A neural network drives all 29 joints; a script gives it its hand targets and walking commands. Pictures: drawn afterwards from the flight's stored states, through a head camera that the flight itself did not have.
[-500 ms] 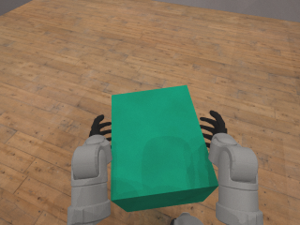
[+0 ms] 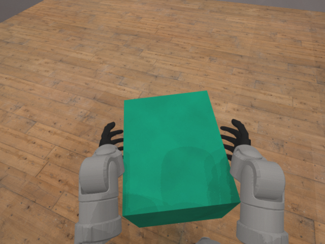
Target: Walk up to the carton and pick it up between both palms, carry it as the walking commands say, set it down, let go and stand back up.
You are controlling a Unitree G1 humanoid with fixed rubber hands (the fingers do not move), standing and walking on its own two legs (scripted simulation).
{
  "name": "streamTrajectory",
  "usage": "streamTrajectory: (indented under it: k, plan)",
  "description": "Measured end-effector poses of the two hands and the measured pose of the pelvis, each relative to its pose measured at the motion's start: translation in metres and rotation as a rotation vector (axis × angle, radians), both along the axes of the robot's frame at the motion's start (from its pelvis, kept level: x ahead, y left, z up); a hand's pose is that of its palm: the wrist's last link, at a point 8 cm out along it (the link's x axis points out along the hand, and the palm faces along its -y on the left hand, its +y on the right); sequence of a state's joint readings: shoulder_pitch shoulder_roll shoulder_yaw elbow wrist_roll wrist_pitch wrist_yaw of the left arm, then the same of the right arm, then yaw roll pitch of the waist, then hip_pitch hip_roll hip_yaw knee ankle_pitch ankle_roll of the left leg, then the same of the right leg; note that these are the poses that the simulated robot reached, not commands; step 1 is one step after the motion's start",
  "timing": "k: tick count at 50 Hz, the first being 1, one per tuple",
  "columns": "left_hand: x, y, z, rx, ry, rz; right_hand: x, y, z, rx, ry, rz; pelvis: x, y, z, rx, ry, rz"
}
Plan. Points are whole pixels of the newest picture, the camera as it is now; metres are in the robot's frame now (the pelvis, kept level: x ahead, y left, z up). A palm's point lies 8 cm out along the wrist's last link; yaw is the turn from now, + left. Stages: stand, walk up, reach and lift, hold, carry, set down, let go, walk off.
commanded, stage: carry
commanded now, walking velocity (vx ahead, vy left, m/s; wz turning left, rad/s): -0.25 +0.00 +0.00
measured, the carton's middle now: (173, 159) +0.33 -0.01 +0.01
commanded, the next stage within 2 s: none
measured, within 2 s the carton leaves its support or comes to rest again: neither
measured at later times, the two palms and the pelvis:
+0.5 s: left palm out of the picture +0.08 +0.13 +0.08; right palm out of the picture +0.08 -0.16 +0.07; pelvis -0.21 -0.01 +0.01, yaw +0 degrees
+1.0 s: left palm out of the picture -0.14 +0.16 +0.09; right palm out of the picture -0.11 -0.13 +0.08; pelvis -0.42 -0.01 +0.00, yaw -1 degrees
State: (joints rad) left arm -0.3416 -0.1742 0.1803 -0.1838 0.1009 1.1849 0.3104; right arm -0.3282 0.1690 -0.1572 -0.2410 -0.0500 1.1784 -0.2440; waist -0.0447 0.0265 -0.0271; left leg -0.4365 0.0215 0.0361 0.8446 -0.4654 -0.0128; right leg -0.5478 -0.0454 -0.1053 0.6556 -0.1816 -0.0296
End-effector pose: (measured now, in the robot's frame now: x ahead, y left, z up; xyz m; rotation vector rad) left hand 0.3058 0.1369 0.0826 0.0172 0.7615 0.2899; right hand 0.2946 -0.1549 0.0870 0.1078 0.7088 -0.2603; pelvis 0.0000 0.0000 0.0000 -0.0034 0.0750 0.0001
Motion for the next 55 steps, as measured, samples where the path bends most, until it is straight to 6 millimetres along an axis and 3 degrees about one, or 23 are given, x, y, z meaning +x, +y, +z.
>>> streamTrajectory:
  k: [2, 6, 13, 17, 23, 28, 32, 36, 43, 47, 55]
  plan:
    - [-0.015, 0.006, -0.005, -0.022, -0.012, -0.003, -0.016, 0.006, 0.002, -0.024, -0.01, 0.0, -0.019, 0.004, -0.003, 0.011, 0.0, 0.004]
    - [-0.064, 0.019, -0.017, -0.028, 0.051, 0.013, -0.052, 0.019, 0.001, -0.051, 0.051, 0.037, -0.052, 0.008, 0.004, -0.003, -0.011, -0.024]
    - [-0.131, 0.03, -0.002, -0.02, 0.021, 0.115, -0.095, 0.031, 0.006, -0.031, 0.022, 0.126, -0.109, 0.0, 0.005, -0.023, -0.007, -0.033]
    - [-0.163, 0.021, 0.003, 0.004, -0.015, 0.127, -0.123, 0.022, 0.004, 0.001, -0.016, 0.133, -0.143, -0.01, -0.001, -0.03, -0.001, -0.042]
    - [-0.214, 0.0, 0.0, 0.056, 0.065, 0.066, -0.194, 0.0, -0.014, 0.027, 0.061, 0.091, -0.194, -0.013, 0.006, 0.001, -0.026, -0.004]
    - [-0.245, -0.004, -0.001, 0.022, 0.043, 0.01, -0.241, -0.004, -0.007, 0.015, 0.041, 0.017, -0.238, -0.007, 0.005, 0.005, -0.014, 0.0]
    - [-0.273, 0.005, -0.007, -0.016, -0.002, 0.002, -0.271, 0.005, -0.001, -0.011, -0.002, 0.0, -0.276, 0.002, -0.004, 0.0, 0.005, 0.013]
    - [-0.322, 0.022, -0.019, -0.03, 0.055, 0.028, -0.305, 0.022, -0.001, -0.051, 0.053, 0.049, -0.309, 0.008, 0.004, 0.004, -0.005, -0.012]
    - [-0.389, 0.039, -0.003, -0.02, 0.027, 0.131, -0.347, 0.04, 0.006, -0.031, 0.027, 0.143, -0.363, 0.004, 0.007, -0.032, -0.002, -0.022]
    - [-0.417, 0.032, 0.004, -0.002, -0.016, 0.15, -0.372, 0.034, 0.006, -0.001, -0.017, 0.153, -0.396, -0.004, -0.001, -0.025, 0.011, -0.033]
    - [-0.477, 0.008, -0.003, 0.042, 0.073, 0.046, -0.462, 0.008, -0.014, 0.018, 0.07, 0.069, -0.459, -0.002, 0.006, -0.006, -0.008, 0.003]
